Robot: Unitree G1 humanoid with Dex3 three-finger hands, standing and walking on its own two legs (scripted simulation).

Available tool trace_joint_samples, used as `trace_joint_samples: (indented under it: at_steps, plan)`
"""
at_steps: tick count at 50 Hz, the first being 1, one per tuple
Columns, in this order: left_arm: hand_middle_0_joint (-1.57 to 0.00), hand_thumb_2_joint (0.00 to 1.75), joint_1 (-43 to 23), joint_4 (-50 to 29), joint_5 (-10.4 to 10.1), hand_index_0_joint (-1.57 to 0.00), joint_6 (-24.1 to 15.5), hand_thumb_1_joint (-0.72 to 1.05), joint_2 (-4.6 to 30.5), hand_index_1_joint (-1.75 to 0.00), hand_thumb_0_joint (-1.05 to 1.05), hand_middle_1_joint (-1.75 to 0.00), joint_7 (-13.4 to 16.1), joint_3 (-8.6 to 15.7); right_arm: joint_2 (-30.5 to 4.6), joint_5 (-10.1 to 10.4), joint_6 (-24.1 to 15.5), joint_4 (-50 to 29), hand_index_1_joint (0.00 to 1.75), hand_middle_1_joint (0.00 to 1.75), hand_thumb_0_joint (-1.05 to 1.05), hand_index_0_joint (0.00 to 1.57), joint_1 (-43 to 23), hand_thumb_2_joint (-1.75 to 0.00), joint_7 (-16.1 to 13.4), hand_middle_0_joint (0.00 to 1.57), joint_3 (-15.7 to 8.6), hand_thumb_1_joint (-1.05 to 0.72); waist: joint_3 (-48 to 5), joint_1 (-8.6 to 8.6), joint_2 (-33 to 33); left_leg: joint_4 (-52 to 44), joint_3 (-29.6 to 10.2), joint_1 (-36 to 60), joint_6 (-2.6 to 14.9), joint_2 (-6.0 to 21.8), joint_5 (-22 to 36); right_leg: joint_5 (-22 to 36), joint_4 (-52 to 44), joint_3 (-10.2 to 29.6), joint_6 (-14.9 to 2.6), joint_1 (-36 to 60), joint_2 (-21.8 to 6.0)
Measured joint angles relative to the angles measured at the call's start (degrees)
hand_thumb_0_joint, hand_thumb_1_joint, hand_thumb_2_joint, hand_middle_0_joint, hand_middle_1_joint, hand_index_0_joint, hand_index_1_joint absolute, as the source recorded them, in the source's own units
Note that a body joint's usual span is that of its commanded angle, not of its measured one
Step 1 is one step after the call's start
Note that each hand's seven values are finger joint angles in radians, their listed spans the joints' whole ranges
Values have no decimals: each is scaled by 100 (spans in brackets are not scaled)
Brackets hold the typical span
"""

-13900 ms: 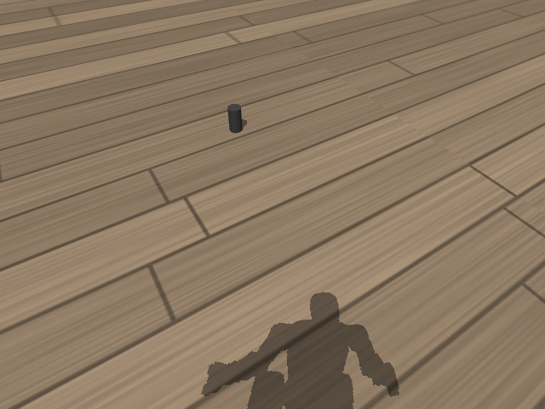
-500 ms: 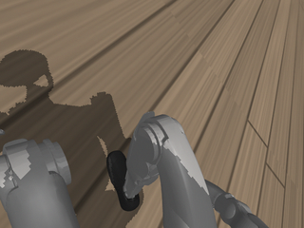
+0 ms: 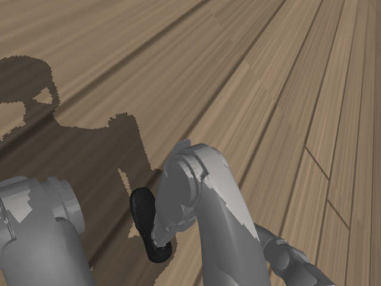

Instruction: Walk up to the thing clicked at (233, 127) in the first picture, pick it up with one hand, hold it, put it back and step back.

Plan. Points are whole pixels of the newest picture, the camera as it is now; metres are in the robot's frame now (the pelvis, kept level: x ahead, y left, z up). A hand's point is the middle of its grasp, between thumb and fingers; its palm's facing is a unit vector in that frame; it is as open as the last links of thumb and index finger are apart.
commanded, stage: close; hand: left
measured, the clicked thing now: out of the picture +0.46 +0.27 -0.21
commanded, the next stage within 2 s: settle in 0.08 s
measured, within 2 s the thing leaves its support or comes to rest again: leaves its support in 0.42 s
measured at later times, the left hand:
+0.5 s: hand out of the picture +0.45 +0.27 -0.16, palm faces +0.35 -0.94 +0.01, open 11.0 cm
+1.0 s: hand out of the picture +0.42 +0.31 -0.04, palm faces +0.31 -0.95 -0.04, open 11.0 cm
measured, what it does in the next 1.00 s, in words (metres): stands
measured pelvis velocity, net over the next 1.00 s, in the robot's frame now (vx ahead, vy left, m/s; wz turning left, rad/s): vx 0.01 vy -0.01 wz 0.08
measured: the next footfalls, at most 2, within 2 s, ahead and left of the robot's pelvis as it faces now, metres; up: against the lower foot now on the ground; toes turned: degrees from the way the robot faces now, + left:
none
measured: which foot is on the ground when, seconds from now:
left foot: down 0.00-1.00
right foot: down 0.00-1.00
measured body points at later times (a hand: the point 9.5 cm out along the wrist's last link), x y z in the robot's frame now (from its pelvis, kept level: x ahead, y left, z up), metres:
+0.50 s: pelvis +0.00 +0.00 +0.00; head +0.24 +0.19 +0.33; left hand +0.43 +0.32 -0.16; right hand +0.15 -0.25 -0.03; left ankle +0.08 +0.11 -0.26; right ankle +0.16 -0.13 -0.26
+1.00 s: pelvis +0.01 -0.01 +0.03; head +0.19 +0.15 +0.41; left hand +0.40 +0.36 -0.04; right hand +0.18 -0.25 -0.04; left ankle +0.08 +0.11 -0.26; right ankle +0.16 -0.12 -0.26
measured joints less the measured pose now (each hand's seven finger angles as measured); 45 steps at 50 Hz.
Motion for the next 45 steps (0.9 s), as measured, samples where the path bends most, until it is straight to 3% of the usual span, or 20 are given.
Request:
trace_joint_samples:
  at_steps: [12, 24, 27, 31, 45]
  plan:
    - [-65, 75, -137, 58, 20, -63, 23, -25, 121, -86, 0, -87, 22, -46, -21, -24, 52, 35, 30, 30, 0, 20, 18, -90, 14, 20, 9, -89, 49, -28, -38, 0, -45, -19, -40, -8, 16, 31, -7, -29, -5, -32, 4]
    - [-65, 92, -70, -502, -26, -63, 177, -39, -74, -98, 0, -98, -75, 22, 16, 35, 52, 97, 30, 30, 0, 20, 72, -90, 17, 20, -105, -92, 38, 47, 20, -32, -8, -25, -33, -16, 1, -9, -14, -7, -4, -31, -19]
    - [-65, 95, -31, -791, 5, -63, 292, -41, -145, -99, 0, -99, -110, 64, 44, 74, 84, 106, 30, 30, 0, 20, 138, -90, 29, 20, -210, -92, -27, 89, 70, -57, 21, -34, -34, -17, 3, -24, -18, 9, -33, -42, -33]
    - [-66, 98, 87, -1260, 8, -64, 558, -44, -288, -100, 1, -101, -195, -76, 76, 166, 132, 151, 30, 30, 0, 20, 290, -90, 46, 20, -401, -92, -215, 168, 193, -131, 100, -48, -34, -26, 9, -63, -29, 61, -50, -65, -73]
    - [-66, 102, 405, -2651, -244, -65, 1725, -47, -1130, -100, 1, -101, -579, -606, 144, 826, 198, 248, 30, 30, 0, 20, 848, -90, 35, 20, -1284, -91, -1183, 549, 813, -623, 614, -208, 77, -29, 172, -154, -195, 404, -170, -271, -237]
